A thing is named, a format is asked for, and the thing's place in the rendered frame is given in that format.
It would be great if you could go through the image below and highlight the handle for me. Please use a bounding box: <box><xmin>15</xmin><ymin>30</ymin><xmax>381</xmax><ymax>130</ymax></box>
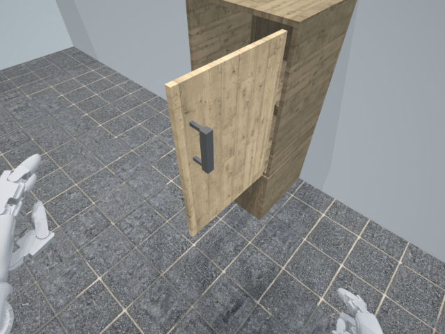
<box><xmin>189</xmin><ymin>120</ymin><xmax>214</xmax><ymax>174</ymax></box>

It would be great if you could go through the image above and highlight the left robot forearm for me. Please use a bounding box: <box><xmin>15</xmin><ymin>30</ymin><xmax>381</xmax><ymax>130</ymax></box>
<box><xmin>0</xmin><ymin>282</ymin><xmax>14</xmax><ymax>334</ymax></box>

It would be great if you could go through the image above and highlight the robot right hand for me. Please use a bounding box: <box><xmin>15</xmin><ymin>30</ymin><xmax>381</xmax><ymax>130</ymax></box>
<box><xmin>332</xmin><ymin>288</ymin><xmax>384</xmax><ymax>334</ymax></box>

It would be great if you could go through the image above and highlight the cupboard door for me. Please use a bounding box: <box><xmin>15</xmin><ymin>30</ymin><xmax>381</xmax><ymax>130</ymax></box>
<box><xmin>165</xmin><ymin>29</ymin><xmax>288</xmax><ymax>237</ymax></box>

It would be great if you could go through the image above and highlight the robot left hand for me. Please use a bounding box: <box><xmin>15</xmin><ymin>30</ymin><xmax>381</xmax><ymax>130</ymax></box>
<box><xmin>0</xmin><ymin>154</ymin><xmax>54</xmax><ymax>283</ymax></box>

